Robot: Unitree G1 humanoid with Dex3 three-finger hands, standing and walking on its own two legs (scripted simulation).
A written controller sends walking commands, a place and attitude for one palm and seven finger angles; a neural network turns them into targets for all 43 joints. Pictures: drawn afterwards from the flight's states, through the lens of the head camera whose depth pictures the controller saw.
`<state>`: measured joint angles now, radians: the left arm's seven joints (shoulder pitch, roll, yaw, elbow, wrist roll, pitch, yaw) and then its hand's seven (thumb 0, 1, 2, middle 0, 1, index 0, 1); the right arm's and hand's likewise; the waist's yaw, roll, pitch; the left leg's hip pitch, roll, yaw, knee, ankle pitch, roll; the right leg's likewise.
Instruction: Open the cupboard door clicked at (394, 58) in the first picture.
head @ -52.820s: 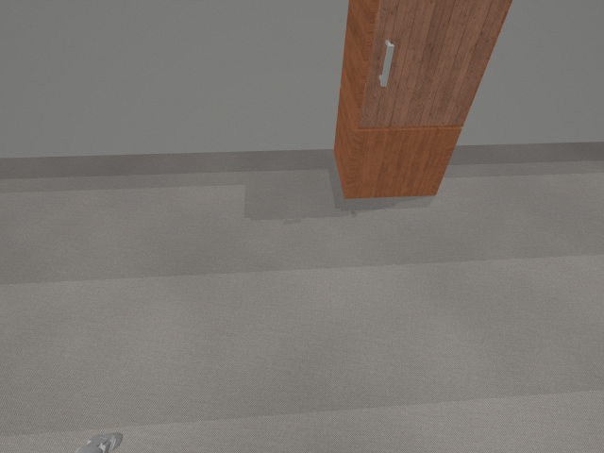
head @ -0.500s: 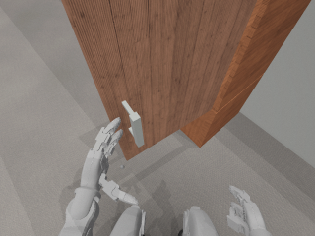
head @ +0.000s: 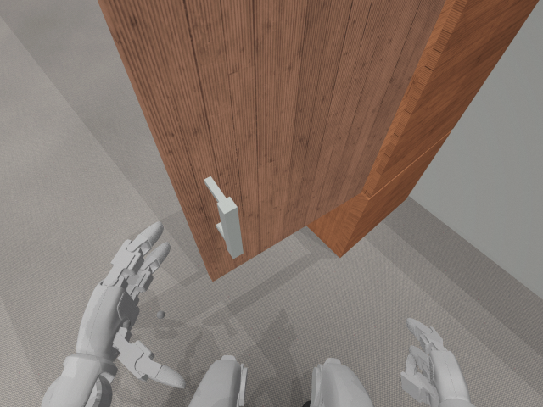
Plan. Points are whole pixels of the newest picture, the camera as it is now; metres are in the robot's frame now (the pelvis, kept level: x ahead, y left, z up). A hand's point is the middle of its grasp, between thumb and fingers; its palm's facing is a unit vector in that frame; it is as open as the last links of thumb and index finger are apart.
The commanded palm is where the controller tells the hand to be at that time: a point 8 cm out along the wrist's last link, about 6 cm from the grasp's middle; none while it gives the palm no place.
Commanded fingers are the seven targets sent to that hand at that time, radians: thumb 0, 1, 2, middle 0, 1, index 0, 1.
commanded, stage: slide the hand sideways off the handle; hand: left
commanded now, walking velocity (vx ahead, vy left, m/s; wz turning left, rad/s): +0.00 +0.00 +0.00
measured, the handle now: (224, 220) +0.37 +0.10 +0.04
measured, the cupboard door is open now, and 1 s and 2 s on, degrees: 83 83 83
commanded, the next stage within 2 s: draw the hand back to the body in 0.06 s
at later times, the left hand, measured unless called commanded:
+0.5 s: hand (107, 315) +0.21 +0.19 +0.11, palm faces -0.05 -1.00 -0.08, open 16.3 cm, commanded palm +0.19 +0.25 +0.12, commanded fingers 0.00 -0.50 0.30 -0.15 -0.30 -0.15 -0.30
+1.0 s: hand (4, 277) +0.22 +0.25 +0.19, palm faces +0.29 -0.86 -0.42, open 13.4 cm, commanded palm +0.18 +0.29 +0.22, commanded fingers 0.00 0.31 0.64 -0.18 -0.30 -0.18 -0.30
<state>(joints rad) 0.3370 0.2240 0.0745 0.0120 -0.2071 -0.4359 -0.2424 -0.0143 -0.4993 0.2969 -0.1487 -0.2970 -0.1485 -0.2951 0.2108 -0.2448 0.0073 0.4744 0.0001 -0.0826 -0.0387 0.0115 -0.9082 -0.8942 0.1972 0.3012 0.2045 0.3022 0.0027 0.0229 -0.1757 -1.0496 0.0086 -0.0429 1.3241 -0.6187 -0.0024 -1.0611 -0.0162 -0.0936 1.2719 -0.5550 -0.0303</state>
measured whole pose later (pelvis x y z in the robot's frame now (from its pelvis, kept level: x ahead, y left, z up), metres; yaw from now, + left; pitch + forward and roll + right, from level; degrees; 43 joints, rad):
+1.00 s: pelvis +0.04 +0.02 +0.10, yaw +0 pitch +3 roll -1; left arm 0.58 0.34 0.17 -0.37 -0.04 -0.01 0.14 -0.01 -0.02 0.50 -0.17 -0.30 -0.17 -0.30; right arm 0.29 -0.23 0.06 0.52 0.01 -0.09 -0.12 0.01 -0.91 -0.89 0.20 0.30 0.20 0.30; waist 0.04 0.08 -0.09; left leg -0.38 -0.01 -0.01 0.76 -0.44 0.02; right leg -0.39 -0.02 -0.06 0.71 -0.38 0.01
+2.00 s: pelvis +0.03 +0.00 +0.13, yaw -2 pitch -2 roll -1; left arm 0.46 0.36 0.39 -0.36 -0.03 -0.15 0.11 0.01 0.89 0.90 -0.21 -0.30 -0.21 -0.30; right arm 0.17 -0.23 0.03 0.62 -0.01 -0.09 -0.07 0.01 -0.91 -0.89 0.20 0.30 0.21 0.30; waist 0.03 0.07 0.03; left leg -0.14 0.03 0.01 0.44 -0.27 0.00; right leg -0.14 0.03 -0.04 0.36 -0.18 -0.02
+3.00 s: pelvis -0.11 +0.02 +0.10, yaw +1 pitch -1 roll +0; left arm 0.50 0.42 0.46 -0.54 0.00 -0.25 0.16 0.01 0.89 0.90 -0.21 -0.30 -0.21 -0.30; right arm 0.19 -0.24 -0.01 0.61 -0.01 -0.09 -0.07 0.01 -0.91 -0.89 0.20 0.30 0.21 0.30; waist -0.01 -0.03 0.09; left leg -0.50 -0.03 0.02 0.73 -0.43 0.03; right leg -0.49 0.00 0.03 0.60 -0.12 0.00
